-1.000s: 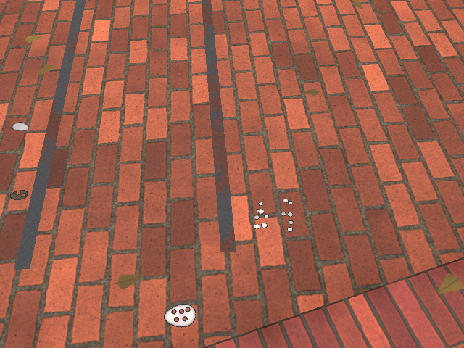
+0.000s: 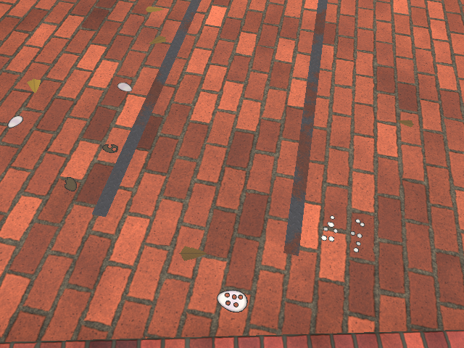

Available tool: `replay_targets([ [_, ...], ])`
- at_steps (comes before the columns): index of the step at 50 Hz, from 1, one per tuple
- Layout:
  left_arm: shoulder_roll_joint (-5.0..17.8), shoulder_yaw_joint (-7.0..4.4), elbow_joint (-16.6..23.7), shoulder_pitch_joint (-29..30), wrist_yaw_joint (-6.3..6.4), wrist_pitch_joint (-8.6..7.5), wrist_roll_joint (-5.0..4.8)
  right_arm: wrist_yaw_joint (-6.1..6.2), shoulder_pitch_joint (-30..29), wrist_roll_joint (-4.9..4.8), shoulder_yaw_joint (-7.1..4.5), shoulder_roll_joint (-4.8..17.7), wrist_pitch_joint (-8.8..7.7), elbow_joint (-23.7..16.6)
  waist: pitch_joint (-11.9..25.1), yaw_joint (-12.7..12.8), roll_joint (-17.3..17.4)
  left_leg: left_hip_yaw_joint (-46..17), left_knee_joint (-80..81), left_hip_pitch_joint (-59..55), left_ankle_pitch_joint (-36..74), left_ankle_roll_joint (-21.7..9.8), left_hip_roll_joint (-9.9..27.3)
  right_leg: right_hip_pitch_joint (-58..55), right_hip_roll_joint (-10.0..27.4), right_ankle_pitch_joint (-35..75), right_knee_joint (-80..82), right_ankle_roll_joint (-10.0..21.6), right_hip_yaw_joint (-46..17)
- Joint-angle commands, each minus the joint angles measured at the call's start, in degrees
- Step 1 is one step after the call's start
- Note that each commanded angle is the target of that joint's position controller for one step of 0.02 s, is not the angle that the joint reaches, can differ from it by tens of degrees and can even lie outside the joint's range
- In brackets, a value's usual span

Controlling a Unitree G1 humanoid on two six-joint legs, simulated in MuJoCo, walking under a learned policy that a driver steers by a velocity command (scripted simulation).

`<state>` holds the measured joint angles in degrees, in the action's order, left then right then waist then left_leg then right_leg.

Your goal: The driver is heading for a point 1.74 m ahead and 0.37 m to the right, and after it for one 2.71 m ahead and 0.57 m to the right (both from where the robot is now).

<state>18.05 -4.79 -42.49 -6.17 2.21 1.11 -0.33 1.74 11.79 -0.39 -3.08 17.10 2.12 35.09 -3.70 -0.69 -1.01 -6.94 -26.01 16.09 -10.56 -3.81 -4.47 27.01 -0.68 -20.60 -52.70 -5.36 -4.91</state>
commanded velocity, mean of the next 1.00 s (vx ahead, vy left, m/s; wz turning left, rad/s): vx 0.27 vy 0.00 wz -0.28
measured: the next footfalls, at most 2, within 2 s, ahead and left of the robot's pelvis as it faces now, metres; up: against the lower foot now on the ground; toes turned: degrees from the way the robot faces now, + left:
right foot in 0.14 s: +0.05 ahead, -0.16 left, +0.00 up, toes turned +2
right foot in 0.80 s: +0.28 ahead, -0.27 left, +0.00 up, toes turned -23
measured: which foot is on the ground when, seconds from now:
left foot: down 0.00-0.80, up 0.82-1.00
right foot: up 0.00-0.12, down 0.14-0.40, up 0.42-0.78, down 0.80-1.00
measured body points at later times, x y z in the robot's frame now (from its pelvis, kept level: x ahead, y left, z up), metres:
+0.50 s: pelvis +0.05 -0.03 -0.01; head +0.06 -0.02 +0.44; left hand +0.23 +0.22 -0.11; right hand +0.07 -0.32 -0.11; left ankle +0.03 +0.08 -0.74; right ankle +0.02 -0.16 -0.69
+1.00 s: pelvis +0.24 -0.18 +0.00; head +0.26 -0.20 +0.44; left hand +0.45 +0.02 -0.10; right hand +0.23 -0.48 -0.12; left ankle +0.31 -0.02 -0.66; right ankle +0.24 -0.25 -0.74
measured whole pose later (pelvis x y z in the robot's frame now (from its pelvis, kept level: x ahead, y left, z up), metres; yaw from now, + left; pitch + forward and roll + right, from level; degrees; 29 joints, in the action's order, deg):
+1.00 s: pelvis +0.24 -0.18 +0.00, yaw -21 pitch +1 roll +0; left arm 14.7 -2.6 -39.2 -14.3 -2.4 -4.3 0.4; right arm 0.5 15.3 -1.4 -3.0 18.3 -3.5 42.6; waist -2.6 -0.5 2.2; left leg -2.7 -64.0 32.9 -14.7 -0.3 6.3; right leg 14.7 -4.5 -10.6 -24.4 5.3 3.0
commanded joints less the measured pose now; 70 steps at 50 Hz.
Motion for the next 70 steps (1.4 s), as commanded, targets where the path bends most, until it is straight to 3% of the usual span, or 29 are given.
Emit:
replay_targets([
  [1, 3.6, -0.33, 2.7, -0.4, -0.44, -0.82, -0.21, 0.25, -1.4, 0.58, -2.28, 8.3, -0.33, -4.0, 7.6, -0.8, 9.2, -13.8, 6.6, -5.9, 4.8, -9.6, 14.0, -2.2, 1.4, 0.4, 6.2, -0.1, 0.6],
  [5, 1.9, 0.71, 1.8, -2.4, -1.74, -1.46, -0.11, -0.93, -2.6, 1.22, -0.14, 4.0, -0.45, -2.2, 6.8, -0.3, 8.9, -12.8, 5.9, -1.1, 0.7, -8.3, 13.3, -12.7, 2.7, 3.1, 17.8, 1.4, 2.2],
  [7, 1.9, 1.2, 1.4, -3.4, -2.3, -1.93, 0.71, -1.38, -0.4, 1.31, 0.42, 3.1, -1.11, -0.1, 5.4, 0.6, 6.4, -10.5, 5.0, 1.1, -2.3, -4.4, 10.9, -19.2, 2.6, 14.3, 29.6, 3.3, 1.8],
  [9, 9.6, -0.04, 2.5, -1.1, -2.01, -2.06, 0.83, -1.39, 4.3, 2.51, -0.24, 4.6, -2.07, 0.2, 4.7, -5.0, -4.5, -2.6, 0.1, 0.6, -8.1, 0.9, 3.3, -16.5, 8.9, 23.4, 27.9, 8.5, -6.8],
  [13, 6.7, 0.55, 2.8, -1.3, -1.86, -2.33, 0.01, 0.37, -1.9, 1.96, -0.85, 4.6, -1.29, -0.8, 4.1, -1.6, -9.2, 3.2, -4.7, -5.5, -7.7, 3.0, 1.8, -8.0, 8.3, 3.4, 33.4, 10.7, -12.5],
  [17, 7.4, 0.05, 3.0, -6.3, -0.61, -1.56, -0.78, -0.58, -1.5, 0.38, -0.98, 1.9, -3.6, -1.4, 0.5, -0.6, -8.3, 5.4, -6.5, -0.7, -18.2, 1.4, 1.3, -5.3, 8.3, -24.4, 35.6, 13.7, -19.2],
  [19, 6.2, 0.22, 5.2, -2.8, -0.28, -1.33, -1.19, -1.17, 3.0, 0.03, -1.78, 3.3, -5.56, -0.1, 0.1, -3.4, -5.4, 0.5, -0.2, -7.7, -19.2, -0.5, 5.3, 1.6, 5.4, -21.9, 30.9, 12.1, -17.1],
  [20, 3.7, 0.83, 7.0, 0.2, -0.18, -1.51, -1.36, -1.2, 7.9, 0.11, -2.63, 5.6, -6.22, 1.3, 0.6, -5.4, 0.2, -8.0, 5.6, -14.8, -24.9, -3.1, 10.7, 9.2, 1.1, -17.1, 21.3, 9.3, -11.0],
  [21, 1.3, 1.45, 8.8, 1.9, -0.46, -2.04, -1.85, -1.54, 12.3, 0.19, -3.83, 9.6, -6.53, 2.9, 0.8, -6.1, 9.3, -24.5, 14.2, -20.5, -31.7, -7.7, 21.0, 16.9, -2.8, -10.0, 7.2, 7.4, -4.6],
  [22, 3.3, 0.77, 9.3, 2.2, -0.49, -2.6, -1.86, -1.64, 11.8, 0.92, -3.75, 9.0, -6.87, 3.1, -2.1, -5.0, 8.1, -30.5, 16.1, -19.3, -30.3, -11.1, 26.3, 22.1, -0.1, -10.4, -2.2, 7.3, -6.0],
  [25, 3.5, 0.41, 7.8, -2.4, -1.97, -3.52, -1.99, -0.98, 8.5, -0.19, -2.71, 5.6, -7.1, 2.7, -2.1, -2.1, 6.9, -19.1, 16.5, -19.7, -21.7, -9.5, 23.1, 25.0, 4.2, -1.3, -9.5, 6.9, -5.2],
  [27, 2.6, 0.73, 8.1, -0.6, -2.89, -3.81, -1.68, -0.84, 8.2, 0.48, -2.73, 5.7, -7.18, 3.1, -1.8, -3.0, 6.3, -8.9, 17.6, -18.1, -9.2, -7.2, 19.6, 22.7, 5.2, 4.5, -7.6, 5.9, -2.3],
  [32, -0.6, 2.6, 11.2, 5.3, -4.78, -3.84, -1.39, -0.94, 9.8, 0.07, -3.23, 8.4, -6.66, 5.5, -1.3, -5.3, 6.1, 5.9, 16.7, -13.9, 5.4, -5.9, 17.2, 13.9, 5.6, 13.4, 7.3, 4.3, 4.2],
  [35, 0.8, 2.36, 12.5, 6.9, -5.57, -3.63, -1.53, -1.24, 10.9, -0.68, -3.75, 10.7, -6.12, 6.9, -1.9, -5.2, 6.8, 8.9, 15.8, -13.0, 6.0, -5.0, 18.8, 8.1, 4.2, 13.4, 13.2, 5.9, 7.3],
  [37, 2.7, 1.42, 13.1, 5.3, -5.79, -3.44, -1.31, -1.27, 10.5, -1.2, -4.04, 11.8, -5.7, 7.5, -0.8, -2.8, 7.3, 10.9, 11.7, -14.6, 18.5, -3.8, 20.3, 3.3, 2.0, 10.8, 15.7, 8.4, 9.0],
  [39, 7.0, -1.5, 10.1, -7.5, -5.44, -3.14, -1.25, -0.71, 9.4, -1.17, -3.83, 12.0, -5.21, 7.4, 7.8, 5.1, 5.6, 16.7, -6.2, -11.9, 38.0, -0.7, 17.9, -15.9, -3.0, 12.8, 18.6, 12.0, 11.3],
  [40, 10.8, -3.51, 7.8, -18.6, -4.37, -2.51, -1.84, -0.37, 9.8, 0.01, -2.97, 10.2, -5.45, 6.4, 13.6, 10.2, 2.8, 17.4, -22.5, -0.9, 28.9, 1.9, 15.7, -32.5, -0.5, 10.9, 18.2, 14.6, 4.8],
  [41, 17.1, -3.84, 8.3, -17.9, -3.54, -2.69, -1.9, -1.02, 15.4, 2.12, -0.05, 1.0, -6.47, 3.3, 19.0, 3.6, -14.9, 14.3, -44.7, 21.1, -20.7, 5.4, 6.4, -47.7, 16.6, -3.0, 25.8, 23.5, -28.6],
  [42, 12.8, -2.44, 10.1, -18.4, -3.92, -3.47, -1.51, -1.55, 12.3, -0.35, -0.67, 6.1, -8.29, 3.4, 25.8, 7.0, -10.2, 2.1, -52.3, 26.5, -22.7, 5.1, 4.4, -47.7, 22.3, -14.1, 37.3, 27.4, -45.4],
  [43, 9.1, -1.33, 8.8, -16.1, -4.23, -4.2, -0.68, -1.61, 6.7, -2.93, -1.92, 10.1, -8.77, 2.3, 15.8, 7.5, -6.4, 2.2, -53.1, 30.8, -17.2, 4.0, 7.0, -41.1, 21.0, -8.8, 38.1, 24.0, -35.6],
  [45, 5.6, -0.26, 8.4, -10.1, -4.53, -5.0, 0.0, -0.98, 5.9, -1.24, -1.57, 8.8, -8.58, 3.5, 8.4, 3.1, -2.7, 2.8, -46.2, 25.3, -8.4, 2.9, 11.9, -25.8, 16.3, 7.7, 36.5, 20.5, -19.6],
  [48, 3.4, 0.24, 7.6, -6.2, -4.61, -6.72, 0.95, -1.17, 10.1, -1.02, -1.46, 6.9, -5.78, 6.4, 7.2, -0.9, -3.8, 1.4, -39.7, 16.3, -2.5, 3.2, 13.8, -16.0, 13.0, 17.6, 40.6, 19.7, -9.0],
  [52, 5.1, -0.58, 3.6, -9.1, -3.48, -7.26, 1.44, -0.91, 5.7, 0.13, -0.82, 4.3, -4.86, 5.5, 3.9, 0.0, -0.9, -0.3, -31.6, 19.4, 6.0, 4.5, 10.8, -15.9, 11.5, 31.7, 41.9, 18.8, 1.0],
  [54, 5.8, -0.92, 2.9, -10.0, -3.19, -7.94, 1.99, -1.65, 7.7, -0.15, -1.41, 4.6, -5.26, 7.4, 6.3, -0.1, 0.6, -1.2, -33.1, 20.7, 14.1, 4.3, 10.1, -19.1, 12.8, 35.2, 38.8, 18.3, 2.7],
  [56, 4.9, -0.74, 2.5, -10.8, -2.55, -8.4, 0.9, -2.21, 2.9, -1.52, -2.54, 6.4, -5.94, 6.1, 2.4, 0.8, -0.8, -4.4, -26.6, 25.9, 19.4, 3.2, 9.4, -21.7, 12.8, 23.6, 39.0, 15.9, 2.7],
  [58, 5.1, -0.72, 1.8, -11.7, -1.75, -8.18, 0.75, -2.89, 0.2, -1.55, -2.74, 6.1, -6.12, 5.1, -0.9, 1.2, -1.0, -4.0, -18.6, 27.2, 24.3, 2.4, 8.0, -21.1, 11.1, 19.5, 38.8, 14.6, 5.4],
  [61, 4.0, -0.71, 0.3, -14.8, -0.27, -7.14, 0.59, -4.44, -2.6, -0.08, -2.13, 3.3, -6.06, 3.6, -0.8, 3.2, -1.5, -2.2, -13.6, 25.3, 34.7, 2.1, 7.5, -21.0, 12.4, 15.3, 31.7, 14.7, 7.7],
  [66, 4.3, -1.28, -0.3, -21.8, 0.68, -5.62, 0.66, -7.36, -12.1, -0.52, -1.22, 1.4, -5.33, -1.5, -4.8, 8.8, 0.8, -0.4, -7.2, 39.0, 28.5, 1.5, 7.6, -31.8, 17.0, 18.5, 19.8, 15.4, 5.1],
  [70, 4.4, -0.39, 0.3, -22.8, 1.76, -4.56, -0.31, -9.31, -16.5, -0.9, 0.4, -1.4, -6.35, -2.6, -4.9, 10.3, 1.4, 5.2, -1.1, 31.3, 31.9, 1.8, 7.0, -27.8, 17.2, 21.9, 13.0, 12.2, 7.6],
])
Keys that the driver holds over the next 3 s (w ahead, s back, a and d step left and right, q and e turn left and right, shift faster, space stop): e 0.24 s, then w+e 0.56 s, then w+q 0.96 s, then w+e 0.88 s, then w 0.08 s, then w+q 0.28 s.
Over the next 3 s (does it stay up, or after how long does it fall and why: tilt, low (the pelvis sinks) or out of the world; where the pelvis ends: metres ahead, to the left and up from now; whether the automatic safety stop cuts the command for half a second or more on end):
stays up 1.36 -0.40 -0.16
